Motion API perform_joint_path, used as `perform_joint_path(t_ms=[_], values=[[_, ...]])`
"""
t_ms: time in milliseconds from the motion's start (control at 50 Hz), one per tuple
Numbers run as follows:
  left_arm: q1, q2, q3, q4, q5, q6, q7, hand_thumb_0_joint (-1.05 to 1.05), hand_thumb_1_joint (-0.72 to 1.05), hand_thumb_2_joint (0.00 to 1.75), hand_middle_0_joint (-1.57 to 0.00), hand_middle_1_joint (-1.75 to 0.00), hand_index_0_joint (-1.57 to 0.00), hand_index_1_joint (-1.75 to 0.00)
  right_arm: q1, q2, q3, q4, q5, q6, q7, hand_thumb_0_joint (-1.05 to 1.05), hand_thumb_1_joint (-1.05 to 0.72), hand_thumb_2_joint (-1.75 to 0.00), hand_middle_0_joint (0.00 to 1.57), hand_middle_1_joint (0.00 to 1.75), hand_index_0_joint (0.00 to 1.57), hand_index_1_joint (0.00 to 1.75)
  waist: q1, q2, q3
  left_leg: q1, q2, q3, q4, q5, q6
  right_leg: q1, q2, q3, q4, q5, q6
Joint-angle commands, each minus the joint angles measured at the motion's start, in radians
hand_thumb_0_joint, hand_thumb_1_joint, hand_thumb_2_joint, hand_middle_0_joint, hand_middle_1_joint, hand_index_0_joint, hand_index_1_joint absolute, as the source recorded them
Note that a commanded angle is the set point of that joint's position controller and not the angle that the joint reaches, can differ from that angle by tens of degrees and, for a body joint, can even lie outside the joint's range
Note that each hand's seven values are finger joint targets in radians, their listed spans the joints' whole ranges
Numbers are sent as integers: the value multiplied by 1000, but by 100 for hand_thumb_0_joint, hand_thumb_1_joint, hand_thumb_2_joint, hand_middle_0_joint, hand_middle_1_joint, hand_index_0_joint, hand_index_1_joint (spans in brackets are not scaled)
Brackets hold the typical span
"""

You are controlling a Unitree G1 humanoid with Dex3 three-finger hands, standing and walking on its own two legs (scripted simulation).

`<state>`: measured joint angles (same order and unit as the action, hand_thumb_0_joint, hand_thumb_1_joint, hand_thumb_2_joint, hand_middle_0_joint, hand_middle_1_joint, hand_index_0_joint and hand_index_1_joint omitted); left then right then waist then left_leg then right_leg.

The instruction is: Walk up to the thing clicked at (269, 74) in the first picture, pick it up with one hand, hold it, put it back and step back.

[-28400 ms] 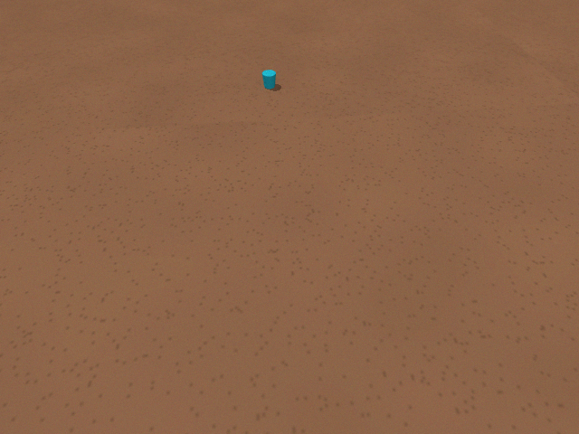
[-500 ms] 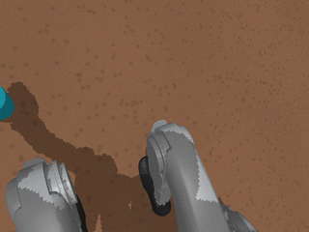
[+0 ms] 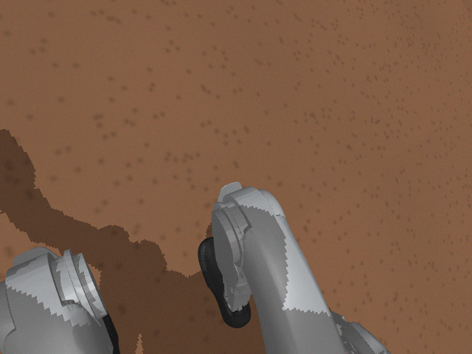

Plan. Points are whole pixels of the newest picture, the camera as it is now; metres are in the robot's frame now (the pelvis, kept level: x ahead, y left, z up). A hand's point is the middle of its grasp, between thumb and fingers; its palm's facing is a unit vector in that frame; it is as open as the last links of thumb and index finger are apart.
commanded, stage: open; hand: left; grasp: from above
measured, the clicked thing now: out of the picture +0.47 +0.30 -0.26
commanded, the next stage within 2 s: withdraw in 0.80 s
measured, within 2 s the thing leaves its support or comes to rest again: neither
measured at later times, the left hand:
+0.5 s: hand out of the picture +0.46 +0.31 -0.22, palm faces -0.44 -0.13 -0.89, open 13.8 cm
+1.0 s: hand out of the picture +0.46 +0.31 -0.22, palm faces -0.44 -0.12 -0.89, open 13.8 cm
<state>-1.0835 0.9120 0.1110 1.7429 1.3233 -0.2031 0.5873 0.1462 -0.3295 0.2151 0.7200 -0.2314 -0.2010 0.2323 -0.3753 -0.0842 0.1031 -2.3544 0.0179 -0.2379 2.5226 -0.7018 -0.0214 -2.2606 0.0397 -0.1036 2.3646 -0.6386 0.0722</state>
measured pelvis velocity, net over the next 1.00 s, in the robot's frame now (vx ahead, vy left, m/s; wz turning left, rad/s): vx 0.00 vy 0.00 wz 0.00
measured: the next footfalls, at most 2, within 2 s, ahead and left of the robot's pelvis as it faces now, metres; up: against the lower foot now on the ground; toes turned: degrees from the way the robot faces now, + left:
none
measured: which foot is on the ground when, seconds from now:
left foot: down 0.00-1.00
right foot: down 0.00-1.00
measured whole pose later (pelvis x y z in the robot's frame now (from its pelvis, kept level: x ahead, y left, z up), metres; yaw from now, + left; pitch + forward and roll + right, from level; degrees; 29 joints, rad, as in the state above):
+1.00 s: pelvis +0.00 +0.00 +0.00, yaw +0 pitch +30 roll -12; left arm -1.07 0.92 0.11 1.68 1.28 -0.18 0.55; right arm 0.14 -0.33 0.22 0.70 -0.22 -0.21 0.25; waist -0.37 -0.09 0.11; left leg -2.35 0.02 -0.24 2.51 -0.70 -0.02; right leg -2.25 0.04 -0.11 2.35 -0.64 0.07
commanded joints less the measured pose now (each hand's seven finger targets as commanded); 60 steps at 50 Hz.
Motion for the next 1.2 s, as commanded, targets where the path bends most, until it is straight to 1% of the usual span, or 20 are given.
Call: perform_joint_path(t_ms=[0,40,60,80,120,140,240,360,440,520,540,580,820,860,920,940,980,1060,1120,1180], values=[[-320,241,15,-145,-23,17,58,0,-41,109,-15,-109,-16,-109,202,-311,-92,8,3,-12,-6,0,-89,-90,20,30,20,30,-40,482,-624,505,11,118,-275,155,29,306,30,-149,-192,187,-93],[-326,223,-2,-132,-29,26,52,0,-46,111,-13,-110,-13,-110,186,-309,-89,8,4,-15,-1,0,-89,-90,20,30,20,30,-45,490,-620,502,14,115,-269,146,29,289,33,-148,-191,186,-93],[-366,260,21,-195,-28,22,52,0,-46,111,-11,-113,-12,-112,194,-317,-90,-3,1,-20,1,0,-89,-90,20,30,20,30,-59,503,-630,509,14,118,-265,158,29,311,32,-149,-193,197,-91],[-326,274,33,-182,-31,27,51,0,-47,111,-10,-112,-11,-112,201,-317,-87,1,3,-19,3,0,-89,-90,20,30,20,30,-33,508,-637,510,11,117,-274,173,27,327,28,-146,-192,206,-94],[-309,206,-10,-143,-33,37,37,0,-49,112,-10,-112,-10,-112,194,-302,-88,16,2,-23,10,0,-90,-90,20,30,20,30,-44,516,-636,522,13,121,-267,171,25,306,35,-146,-186,206,-96],[-345,230,4,-187,-42,32,36,0,-49,112,-9,-113,-10,-112,192,-310,-88,5,0,-25,11,0,-90,-90,20,30,20,30,-57,505,-647,518,16,118,-260,177,28,322,36,-147,-194,215,-93],[-289,242,5,-188,-53,43,20,0,-52,108,-8,-110,-8,-109,216,-309,-86,18,8,-24,14,0,-90,-90,20,30,20,30,-29,504,-665,520,11,125,-267,208,29,360,34,-139,-201,237,-93],[-288,206,-13,-200,-73,41,3,0,-52,103,-7,-107,-8,-106,214,-305,-85,14,16,-22,21,0,-90,-90,20,30,20,30,-44,496,-666,528,13,118,-264,225,29,358,35,-142,-198,253,-94],[-292,241,10,-239,-78,29,8,0,-53,106,-7,-106,-7,-106,210,-306,-86,7,21,-16,17,0,-90,-90,20,30,20,30,-31,492,-676,503,13,122,-264,217,32,374,38,-140,-209,245,-94],[-305,227,4,-236,-67,26,-2,0,-52,107,-8,-107,-7,-107,216,-310,-92,1,19,-16,19,0,-89,-90,20,30,20,30,-47,497,-661,523,12,118,-268,212,29,354,34,-144,-204,239,-95],[-266,201,-13,-200,-66,30,-5,0,-52,109,-8,-108,-8,-108,215,-302,-88,7,22,-14,18,0,-89,-90,20,30,20,30,-32,500,-651,525,11,119,-280,208,27,354,35,-142,-204,230,-98],[-297,254,26,-250,-63,22,0,0,-51,110,-8,-108,-8,-108,219,-317,-93,-8,20,-14,16,0,-89,-90,20,30,20,30,-39,508,-673,541,11,117,-275,236,26,364,31,-145,-202,254,-96],[-278,214,-5,-201,-53,15,2,0,-48,109,-8,-109,-8,-109,208,-298,-87,1,14,-6,7,0,-89,-90,20,30,20,30,-36,480,-663,504,10,128,-265,201,33,374,37,-138,-214,230,-93],[-303,259,21,-220,-52,14,8,0,-48,109,-9,-109,-9,-109,206,-315,-90,-15,15,-9,4,0,-89,-90,20,30,20,30,-42,475,-649,502,11,122,-266,194,33,349,33,-145,-210,221,-93],[-288,214,-12,-187,-57,17,6,0,-54,99,-6,-104,-7,-103,199,-306,-86,-5,15,-9,1,0,-91,-90,20,30,20,30,-42,471,-643,494,16,122,-264,172,35,349,42,-139,-219,202,-94],[-295,255,23,-211,-55,18,13,0,-54,99,-6,-104,-7,-103,206,-316,-90,-14,14,-11,0,0,-91,-90,20,30,20,30,-44,462,-664,504,13,123,-260,196,35,369,39,-142,-216,227,-91],[-264,221,1,-209,-63,26,13,0,-54,99,-6,-104,-7,-103,203,-299,-87,-1,17,-12,2,0,-91,-90,20,30,20,30,-12,504,-671,513,9,128,-280,192,29,361,36,-138,-209,217,-97],[-281,247,27,-346,-68,44,-7,0,-54,100,-7,-103,-7,-102,210,-303,-119,-11,27,-10,7,0,-91,-90,20,30,20,30,9,581,-748,589,9,128,-302,209,20,340,25,-133,-201,224,-103],[-198,216,43,-490,-98,77,-22,0,-56,101,-7,-102,-6,-102,201,-283,-157,-24,53,11,9,0,-91,-91,20,30,20,30,71,611,-901,640,8,157,-317,283,21,412,27,-105,-218,298,-104],[-192,210,58,-611,-130,122,-65,0,-55,100,-7,-101,-6,-101,201,-268,-201,-17,86,48,4,0,-91,-91,20,30,20,30,116,649,-948,667,2,170,-368,284,16,368,14,-85,-219,294,-115]])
